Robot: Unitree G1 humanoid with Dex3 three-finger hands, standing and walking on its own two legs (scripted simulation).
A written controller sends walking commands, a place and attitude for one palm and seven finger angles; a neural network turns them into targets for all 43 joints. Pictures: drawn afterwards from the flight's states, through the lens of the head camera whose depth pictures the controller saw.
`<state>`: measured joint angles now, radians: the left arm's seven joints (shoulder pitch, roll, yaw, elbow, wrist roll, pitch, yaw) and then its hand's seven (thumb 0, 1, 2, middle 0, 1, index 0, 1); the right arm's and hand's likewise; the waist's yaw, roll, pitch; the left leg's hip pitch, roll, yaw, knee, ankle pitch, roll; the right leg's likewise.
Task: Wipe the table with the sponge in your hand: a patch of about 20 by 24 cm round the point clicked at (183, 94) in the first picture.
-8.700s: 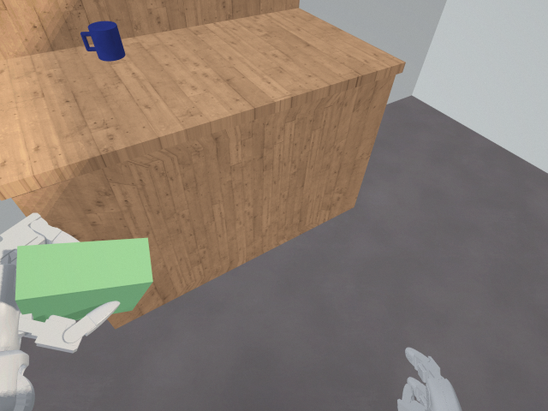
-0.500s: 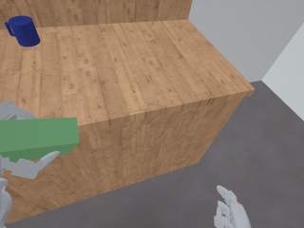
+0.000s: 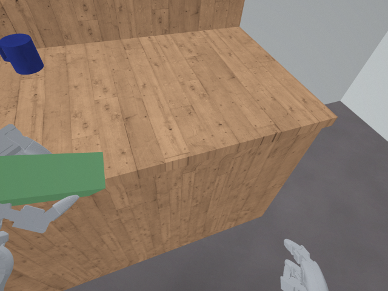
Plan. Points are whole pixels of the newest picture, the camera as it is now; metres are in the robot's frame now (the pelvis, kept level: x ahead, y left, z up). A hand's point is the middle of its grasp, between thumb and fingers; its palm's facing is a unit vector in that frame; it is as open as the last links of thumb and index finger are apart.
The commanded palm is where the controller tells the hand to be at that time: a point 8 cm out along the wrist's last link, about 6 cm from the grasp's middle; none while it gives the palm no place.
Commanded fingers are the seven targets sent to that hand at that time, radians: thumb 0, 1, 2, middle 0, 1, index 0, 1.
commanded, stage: shuffle to correct the standing spot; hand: left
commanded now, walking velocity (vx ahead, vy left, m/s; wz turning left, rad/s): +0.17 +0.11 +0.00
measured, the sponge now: (67, 179) +0.23 +0.21 +0.17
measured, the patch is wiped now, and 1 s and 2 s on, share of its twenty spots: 0.00 0.00 0.00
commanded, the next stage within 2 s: come to a stop and stand still in 0.58 s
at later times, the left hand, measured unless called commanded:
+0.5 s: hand (11, 158) +0.24 +0.28 +0.20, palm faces +0.35 -0.81 -0.47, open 9.2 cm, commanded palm +0.20 +0.32 +0.20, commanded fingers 0.00 0.10 1.30 -1.20 -1.60 -1.20 -1.60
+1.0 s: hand (18, 120) +0.32 +0.31 +0.20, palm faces +0.42 -0.82 -0.40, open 9.2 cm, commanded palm +0.26 +0.34 +0.20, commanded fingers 0.00 0.10 1.30 -1.20 -1.60 -1.20 -1.60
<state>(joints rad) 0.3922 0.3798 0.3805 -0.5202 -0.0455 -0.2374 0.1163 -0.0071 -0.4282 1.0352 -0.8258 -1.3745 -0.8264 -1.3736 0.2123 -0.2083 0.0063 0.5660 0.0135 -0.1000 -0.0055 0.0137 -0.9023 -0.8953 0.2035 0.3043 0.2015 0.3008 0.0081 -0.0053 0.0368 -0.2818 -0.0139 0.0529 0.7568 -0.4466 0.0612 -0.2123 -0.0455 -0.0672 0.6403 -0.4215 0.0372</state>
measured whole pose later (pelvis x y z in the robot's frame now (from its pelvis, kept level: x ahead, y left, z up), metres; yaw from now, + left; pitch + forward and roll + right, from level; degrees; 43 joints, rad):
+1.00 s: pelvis +0.09 +0.06 +0.01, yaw -1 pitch -2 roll +0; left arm 0.40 0.41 0.42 -0.50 -0.04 -0.22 0.14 -0.01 -0.43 1.04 -0.82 -1.38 -0.82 -1.38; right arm 0.16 -0.17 0.01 0.57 0.01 -0.12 -0.04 0.01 -0.91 -0.90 0.20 0.30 0.20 0.30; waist 0.01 -0.03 0.08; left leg -0.29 0.05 0.05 0.58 -0.24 -0.01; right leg -0.19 -0.03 -0.08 0.58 -0.34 0.00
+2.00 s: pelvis +0.08 +0.11 +0.02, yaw -2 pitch +0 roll -2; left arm 0.40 0.34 0.34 -0.42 -0.01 -0.21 0.10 -0.01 -0.42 1.04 -0.81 -1.39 -0.81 -1.39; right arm 0.18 -0.16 0.04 0.60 0.01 -0.18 -0.02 0.01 -0.90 -0.90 0.21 0.30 0.20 0.30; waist 0.05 -0.02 0.06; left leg -0.30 -0.01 0.01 0.49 -0.19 0.05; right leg -0.16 -0.02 -0.01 0.40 -0.23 0.04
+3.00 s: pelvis +0.10 +0.09 +0.03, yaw -1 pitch -1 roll -2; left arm 0.44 0.36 0.33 -0.48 -0.04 -0.17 0.11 -0.01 -0.42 1.04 -0.81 -1.40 -0.81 -1.40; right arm 0.19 -0.20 0.01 0.58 0.02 -0.11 -0.05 0.01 -0.90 -0.90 0.20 0.30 0.20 0.30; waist 0.02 -0.01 0.06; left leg -0.26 0.00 0.00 0.46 -0.19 0.03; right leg -0.12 -0.02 -0.03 0.36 -0.24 0.03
